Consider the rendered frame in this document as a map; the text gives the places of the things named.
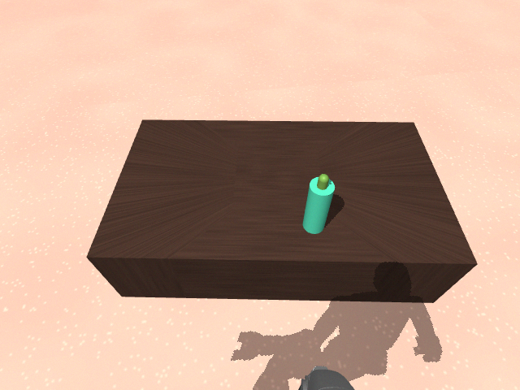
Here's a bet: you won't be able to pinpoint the bottle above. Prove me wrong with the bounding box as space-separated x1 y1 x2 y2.
303 174 335 234

